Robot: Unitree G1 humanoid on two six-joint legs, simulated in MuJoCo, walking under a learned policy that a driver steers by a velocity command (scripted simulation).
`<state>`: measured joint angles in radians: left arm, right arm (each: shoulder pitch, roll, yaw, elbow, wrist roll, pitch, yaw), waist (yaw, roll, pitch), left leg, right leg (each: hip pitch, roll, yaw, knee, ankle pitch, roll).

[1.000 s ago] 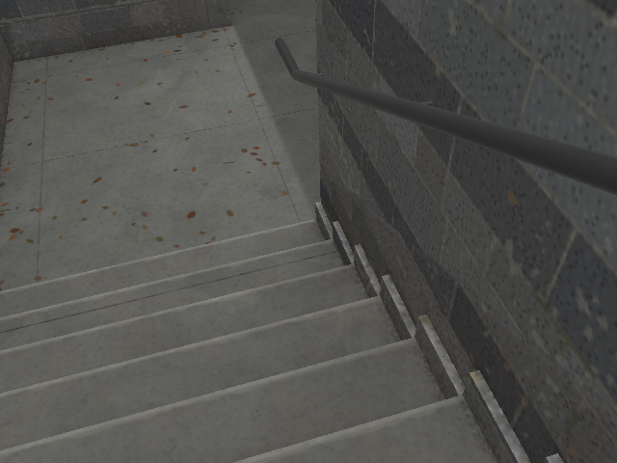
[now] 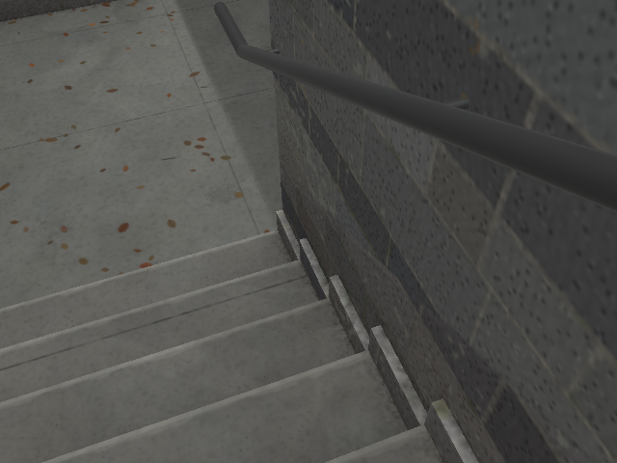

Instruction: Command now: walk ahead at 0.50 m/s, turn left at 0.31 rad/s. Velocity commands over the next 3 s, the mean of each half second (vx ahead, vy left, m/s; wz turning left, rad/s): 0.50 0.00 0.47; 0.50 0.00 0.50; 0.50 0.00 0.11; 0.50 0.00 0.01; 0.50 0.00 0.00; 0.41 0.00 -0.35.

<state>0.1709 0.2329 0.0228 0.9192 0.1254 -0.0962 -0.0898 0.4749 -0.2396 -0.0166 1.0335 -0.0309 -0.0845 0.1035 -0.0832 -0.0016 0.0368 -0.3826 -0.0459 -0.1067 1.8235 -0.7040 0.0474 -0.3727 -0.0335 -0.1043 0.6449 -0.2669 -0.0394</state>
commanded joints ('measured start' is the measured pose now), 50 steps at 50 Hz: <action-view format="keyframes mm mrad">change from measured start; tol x64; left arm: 1 164 83 -14 -7 -3 -23 6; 50 365 31 -19 6 -42 10 -22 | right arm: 1 -153 -60 13 -179 -11 -39 -56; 50 -68 -51 27 -229 -13 -10 -35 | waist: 1 64 84 15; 50 95 -7 -25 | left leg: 1 -526 146 -57 -149 482 23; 19 -434 195 123 -1455 836 6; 25 1231 315 -66 -1057 1744 370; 34 -464 162 -53 -1270 630 291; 50 -931 132 -84 138 428 27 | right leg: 1 126 -374 354 -270 208 -284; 20 290 -389 127 -21 15 -141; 26 -794 -7 41 1488 -580 82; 39 -205 -124 219 -79 682 90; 46 888 -273 347 85 1066 -291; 50 319 -369 614 -232 87 -289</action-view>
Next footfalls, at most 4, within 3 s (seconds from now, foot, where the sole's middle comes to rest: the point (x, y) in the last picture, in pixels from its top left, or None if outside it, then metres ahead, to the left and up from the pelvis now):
0.46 left None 0.35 0.21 -0.91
0.88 right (285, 434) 0.68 0.05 -1.06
1.28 left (200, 441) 0.68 0.28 -1.06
1.66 right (226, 360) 1.00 0.23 -1.21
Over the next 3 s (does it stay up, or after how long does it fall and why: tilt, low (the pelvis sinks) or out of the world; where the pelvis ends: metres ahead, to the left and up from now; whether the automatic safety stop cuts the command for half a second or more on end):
stays up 1.49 0.60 -0.74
